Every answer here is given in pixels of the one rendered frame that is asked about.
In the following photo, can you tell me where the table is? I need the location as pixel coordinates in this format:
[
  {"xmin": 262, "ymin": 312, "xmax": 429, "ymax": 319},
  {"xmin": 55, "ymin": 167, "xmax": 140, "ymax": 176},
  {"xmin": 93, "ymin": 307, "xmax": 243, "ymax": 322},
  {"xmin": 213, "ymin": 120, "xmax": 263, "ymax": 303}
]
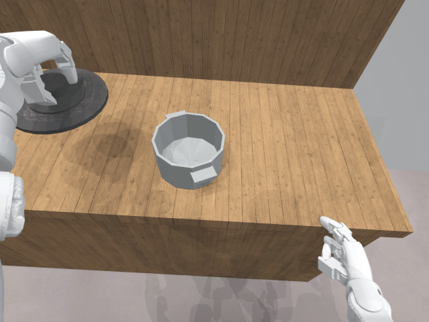
[{"xmin": 0, "ymin": 0, "xmax": 414, "ymax": 282}]

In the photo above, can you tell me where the knob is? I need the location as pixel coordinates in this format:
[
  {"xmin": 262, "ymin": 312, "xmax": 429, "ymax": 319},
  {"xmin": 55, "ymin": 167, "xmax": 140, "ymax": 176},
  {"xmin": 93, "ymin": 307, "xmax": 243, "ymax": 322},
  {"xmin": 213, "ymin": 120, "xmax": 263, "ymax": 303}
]
[{"xmin": 40, "ymin": 72, "xmax": 70, "ymax": 99}]

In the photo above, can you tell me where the left robot hand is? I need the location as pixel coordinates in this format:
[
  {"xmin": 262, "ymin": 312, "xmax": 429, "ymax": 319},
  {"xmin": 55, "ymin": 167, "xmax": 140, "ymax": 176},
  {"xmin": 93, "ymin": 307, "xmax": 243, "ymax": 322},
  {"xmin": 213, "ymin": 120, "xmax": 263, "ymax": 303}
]
[{"xmin": 3, "ymin": 31, "xmax": 78, "ymax": 105}]

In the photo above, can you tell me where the right robot hand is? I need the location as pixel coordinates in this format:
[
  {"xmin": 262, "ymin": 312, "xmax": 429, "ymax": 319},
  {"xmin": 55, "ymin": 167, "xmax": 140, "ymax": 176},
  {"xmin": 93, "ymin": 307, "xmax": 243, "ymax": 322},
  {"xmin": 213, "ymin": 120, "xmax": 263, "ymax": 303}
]
[{"xmin": 318, "ymin": 216, "xmax": 373, "ymax": 287}]

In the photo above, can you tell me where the left robot upper arm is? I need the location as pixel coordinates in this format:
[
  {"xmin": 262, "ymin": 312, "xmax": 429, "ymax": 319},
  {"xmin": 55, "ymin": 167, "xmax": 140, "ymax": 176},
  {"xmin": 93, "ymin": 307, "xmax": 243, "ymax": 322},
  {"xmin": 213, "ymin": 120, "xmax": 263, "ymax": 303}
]
[{"xmin": 0, "ymin": 171, "xmax": 25, "ymax": 322}]

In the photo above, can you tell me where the lid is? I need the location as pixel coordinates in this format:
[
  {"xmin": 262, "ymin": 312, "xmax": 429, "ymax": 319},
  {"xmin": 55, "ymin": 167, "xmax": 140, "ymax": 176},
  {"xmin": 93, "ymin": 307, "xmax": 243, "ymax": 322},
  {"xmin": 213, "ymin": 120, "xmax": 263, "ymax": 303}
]
[{"xmin": 16, "ymin": 68, "xmax": 109, "ymax": 134}]

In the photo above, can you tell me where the robot right forearm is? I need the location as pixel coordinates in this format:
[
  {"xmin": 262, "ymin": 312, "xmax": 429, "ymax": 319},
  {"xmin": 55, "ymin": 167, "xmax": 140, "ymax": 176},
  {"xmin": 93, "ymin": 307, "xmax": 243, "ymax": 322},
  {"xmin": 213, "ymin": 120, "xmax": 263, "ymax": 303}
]
[{"xmin": 345, "ymin": 278, "xmax": 393, "ymax": 322}]

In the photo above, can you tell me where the robot left forearm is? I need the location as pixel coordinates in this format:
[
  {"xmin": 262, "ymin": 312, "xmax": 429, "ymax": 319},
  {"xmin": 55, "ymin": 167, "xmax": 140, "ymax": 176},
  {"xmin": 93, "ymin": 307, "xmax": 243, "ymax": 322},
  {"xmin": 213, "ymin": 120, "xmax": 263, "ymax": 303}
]
[{"xmin": 0, "ymin": 34, "xmax": 34, "ymax": 172}]

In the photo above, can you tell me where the pot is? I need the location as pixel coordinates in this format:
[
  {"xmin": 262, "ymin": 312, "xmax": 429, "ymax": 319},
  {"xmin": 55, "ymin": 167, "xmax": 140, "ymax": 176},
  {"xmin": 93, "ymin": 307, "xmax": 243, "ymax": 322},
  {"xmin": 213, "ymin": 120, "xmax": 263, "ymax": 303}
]
[{"xmin": 151, "ymin": 110, "xmax": 225, "ymax": 189}]

